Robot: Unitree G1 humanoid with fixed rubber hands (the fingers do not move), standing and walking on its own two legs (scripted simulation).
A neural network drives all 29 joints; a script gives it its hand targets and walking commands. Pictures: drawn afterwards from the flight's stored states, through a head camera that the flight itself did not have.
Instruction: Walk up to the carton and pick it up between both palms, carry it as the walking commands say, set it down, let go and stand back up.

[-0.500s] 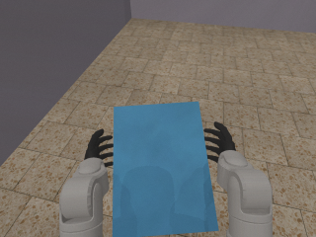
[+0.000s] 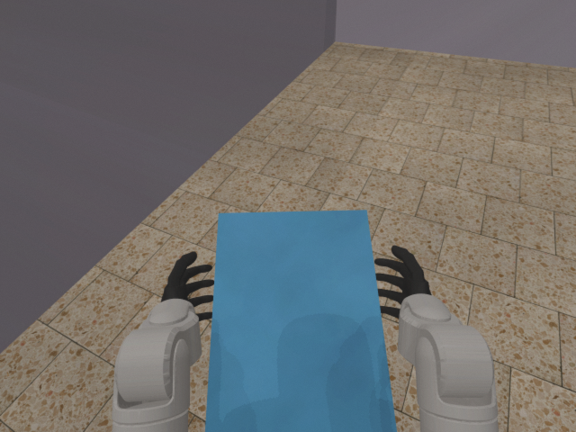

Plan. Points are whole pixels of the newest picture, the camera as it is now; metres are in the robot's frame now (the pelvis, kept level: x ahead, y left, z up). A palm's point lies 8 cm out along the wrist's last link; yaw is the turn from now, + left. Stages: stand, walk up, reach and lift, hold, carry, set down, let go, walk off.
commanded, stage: carry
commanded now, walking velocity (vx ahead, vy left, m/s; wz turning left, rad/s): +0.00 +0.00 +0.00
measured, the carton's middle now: (294, 323) +0.29 -0.01 -0.01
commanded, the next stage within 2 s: none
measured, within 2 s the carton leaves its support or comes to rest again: neither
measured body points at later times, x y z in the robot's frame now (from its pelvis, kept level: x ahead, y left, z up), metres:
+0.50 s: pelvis -0.07 +0.01 -0.01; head -0.10 -0.01 +0.44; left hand +0.19 +0.16 +0.09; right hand +0.21 -0.13 +0.08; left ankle -0.03 +0.13 -0.74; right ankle +0.02 -0.10 -0.74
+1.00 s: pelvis -0.06 -0.01 -0.01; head -0.07 -0.02 +0.44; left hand +0.21 +0.15 +0.09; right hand +0.22 -0.15 +0.09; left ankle -0.03 +0.13 -0.74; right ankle +0.02 -0.10 -0.74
